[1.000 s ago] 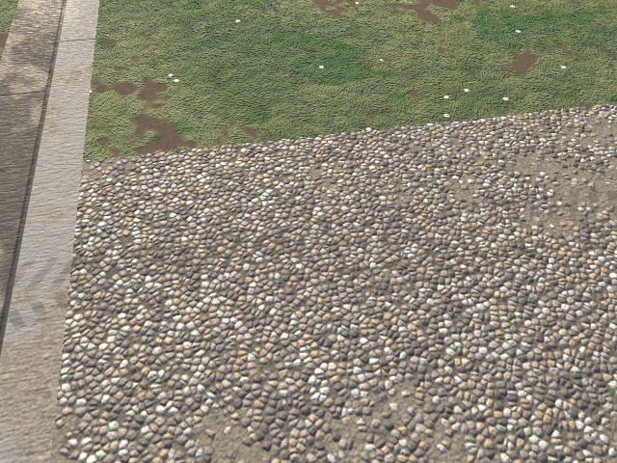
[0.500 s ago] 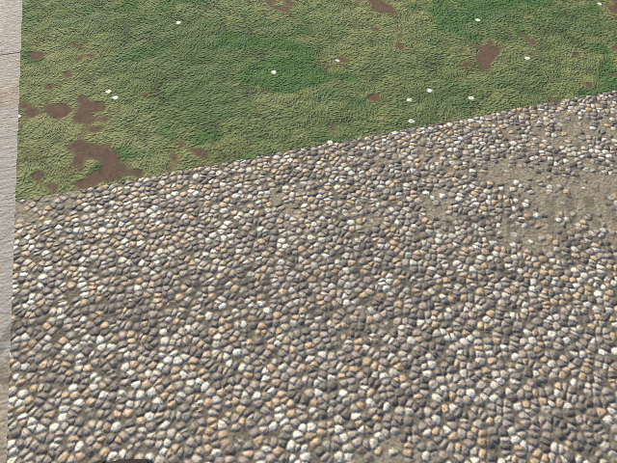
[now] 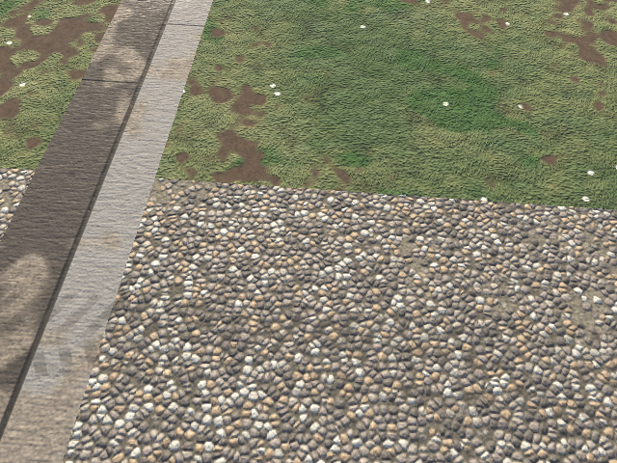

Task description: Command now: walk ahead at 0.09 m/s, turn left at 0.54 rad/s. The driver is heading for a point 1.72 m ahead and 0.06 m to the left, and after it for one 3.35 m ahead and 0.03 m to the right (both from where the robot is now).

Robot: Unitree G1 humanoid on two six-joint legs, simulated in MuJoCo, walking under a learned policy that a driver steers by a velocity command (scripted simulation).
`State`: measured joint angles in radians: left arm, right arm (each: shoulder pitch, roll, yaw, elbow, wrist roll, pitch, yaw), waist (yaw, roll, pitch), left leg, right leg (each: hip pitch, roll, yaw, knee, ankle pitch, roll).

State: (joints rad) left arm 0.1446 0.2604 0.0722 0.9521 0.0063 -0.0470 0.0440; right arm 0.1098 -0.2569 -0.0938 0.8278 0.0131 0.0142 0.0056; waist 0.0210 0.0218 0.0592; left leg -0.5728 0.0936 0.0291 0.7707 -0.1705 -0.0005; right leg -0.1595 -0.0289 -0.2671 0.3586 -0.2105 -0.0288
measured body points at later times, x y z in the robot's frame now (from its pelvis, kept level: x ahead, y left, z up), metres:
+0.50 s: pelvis +0.06 +0.02 -0.01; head +0.09 +0.03 +0.44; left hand +0.13 +0.32 -0.13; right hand +0.28 -0.21 -0.10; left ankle +0.09 +0.12 -0.74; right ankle +0.10 -0.13 -0.72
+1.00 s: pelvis +0.08 +0.00 -0.01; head +0.09 +0.01 +0.44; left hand +0.12 +0.28 -0.14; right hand +0.26 -0.22 -0.13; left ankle +0.08 +0.12 -0.74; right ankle +0.10 -0.12 -0.74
